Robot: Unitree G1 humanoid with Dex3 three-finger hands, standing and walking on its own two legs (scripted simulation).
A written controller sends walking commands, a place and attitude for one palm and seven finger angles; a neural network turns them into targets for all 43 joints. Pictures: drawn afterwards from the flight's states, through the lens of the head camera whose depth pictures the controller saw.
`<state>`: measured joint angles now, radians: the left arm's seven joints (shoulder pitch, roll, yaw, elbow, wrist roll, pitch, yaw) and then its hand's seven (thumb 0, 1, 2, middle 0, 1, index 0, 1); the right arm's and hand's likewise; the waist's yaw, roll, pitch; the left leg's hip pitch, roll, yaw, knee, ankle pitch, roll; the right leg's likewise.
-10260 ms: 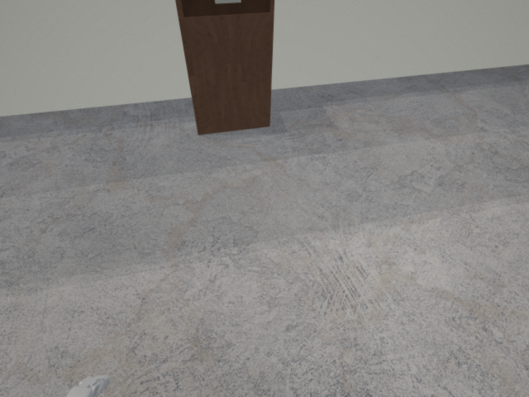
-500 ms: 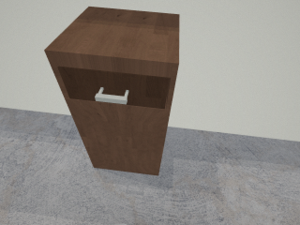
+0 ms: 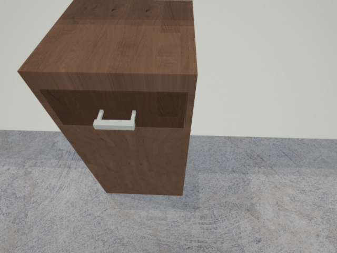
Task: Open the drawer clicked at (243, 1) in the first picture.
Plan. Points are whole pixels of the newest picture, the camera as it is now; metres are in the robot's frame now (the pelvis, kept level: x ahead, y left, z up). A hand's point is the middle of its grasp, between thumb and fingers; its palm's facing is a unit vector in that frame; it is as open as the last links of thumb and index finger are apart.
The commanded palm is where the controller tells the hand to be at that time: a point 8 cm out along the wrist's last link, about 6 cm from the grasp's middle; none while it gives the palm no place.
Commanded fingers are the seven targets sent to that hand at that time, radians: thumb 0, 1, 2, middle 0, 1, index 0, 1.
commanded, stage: come to a stop and stand still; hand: left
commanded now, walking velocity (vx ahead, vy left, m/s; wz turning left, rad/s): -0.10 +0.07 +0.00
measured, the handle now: (115, 119) +0.47 +0.18 +0.00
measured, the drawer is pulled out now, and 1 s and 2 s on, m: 0.00 0.00 0.00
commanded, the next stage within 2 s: look again from close up in 0.68 s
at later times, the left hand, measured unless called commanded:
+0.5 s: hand out of the picture -0.02 +0.25 -0.16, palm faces +0.02 -0.96 -0.26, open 7.4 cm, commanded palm none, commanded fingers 0.00 0.90 0.90 -0.20 -0.30 -0.20 -0.30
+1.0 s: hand out of the picture -0.04 +0.20 -0.16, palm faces -0.01 -0.98 -0.19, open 7.3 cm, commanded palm none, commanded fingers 0.00 0.90 0.90 -0.20 -0.30 -0.20 -0.30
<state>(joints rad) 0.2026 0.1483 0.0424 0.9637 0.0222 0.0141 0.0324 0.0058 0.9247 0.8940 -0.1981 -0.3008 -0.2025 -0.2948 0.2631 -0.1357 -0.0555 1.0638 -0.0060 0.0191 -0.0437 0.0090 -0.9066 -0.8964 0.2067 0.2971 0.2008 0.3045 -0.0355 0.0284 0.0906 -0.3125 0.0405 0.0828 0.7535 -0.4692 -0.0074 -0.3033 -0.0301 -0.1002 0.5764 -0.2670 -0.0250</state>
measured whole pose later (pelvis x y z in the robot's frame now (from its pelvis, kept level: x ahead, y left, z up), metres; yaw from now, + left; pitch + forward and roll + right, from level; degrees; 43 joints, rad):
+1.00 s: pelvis -0.04 +0.03 +0.01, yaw -1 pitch -1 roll +1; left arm 0.31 0.13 -0.03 1.09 0.01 0.00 0.02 0.01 0.92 0.89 -0.20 -0.30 -0.20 -0.29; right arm 0.34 -0.17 0.02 1.09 -0.01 -0.01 -0.02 0.01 -0.90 -0.90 0.20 0.30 0.20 0.30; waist -0.01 0.02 0.02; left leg -0.19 -0.03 0.13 0.40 -0.20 0.06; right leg -0.23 -0.02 -0.03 0.47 -0.22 -0.01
